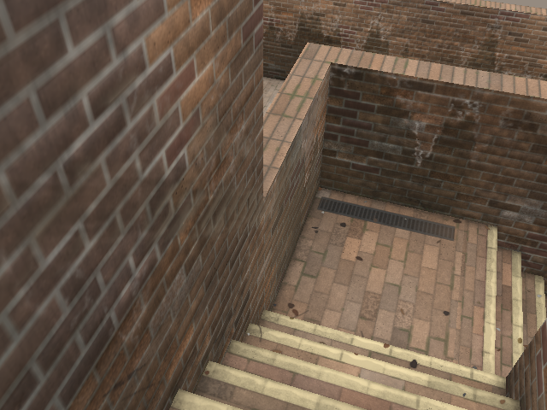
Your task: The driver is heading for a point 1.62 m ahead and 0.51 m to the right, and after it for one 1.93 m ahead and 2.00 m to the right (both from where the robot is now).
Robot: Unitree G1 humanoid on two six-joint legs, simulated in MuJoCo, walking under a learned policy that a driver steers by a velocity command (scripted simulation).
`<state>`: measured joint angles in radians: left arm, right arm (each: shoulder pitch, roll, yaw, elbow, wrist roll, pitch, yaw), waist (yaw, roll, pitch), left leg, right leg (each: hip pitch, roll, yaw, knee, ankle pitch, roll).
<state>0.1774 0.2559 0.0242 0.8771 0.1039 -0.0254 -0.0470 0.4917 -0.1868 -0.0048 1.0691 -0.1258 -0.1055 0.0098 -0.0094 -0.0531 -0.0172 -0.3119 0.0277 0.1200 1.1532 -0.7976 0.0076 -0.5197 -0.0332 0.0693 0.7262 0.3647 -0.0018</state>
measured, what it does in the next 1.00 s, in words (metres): goes down, turning right: right foot 0.21 m lower, then left foot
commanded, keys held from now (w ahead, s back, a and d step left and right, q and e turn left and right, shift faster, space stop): e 0.74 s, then no key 0.26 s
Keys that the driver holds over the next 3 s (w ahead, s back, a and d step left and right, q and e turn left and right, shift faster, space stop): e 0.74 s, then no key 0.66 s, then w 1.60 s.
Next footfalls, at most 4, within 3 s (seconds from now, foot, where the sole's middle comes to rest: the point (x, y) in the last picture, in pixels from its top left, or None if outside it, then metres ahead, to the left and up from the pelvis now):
0.08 right None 0.13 -0.13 -0.88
0.62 left None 0.22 0.08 -0.88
0.96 right None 0.12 -0.14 -0.88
2.00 right None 0.33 -0.24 -1.09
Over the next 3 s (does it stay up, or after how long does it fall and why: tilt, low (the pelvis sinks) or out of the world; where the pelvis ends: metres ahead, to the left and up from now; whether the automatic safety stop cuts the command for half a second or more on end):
stays up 0.72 -0.25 -0.67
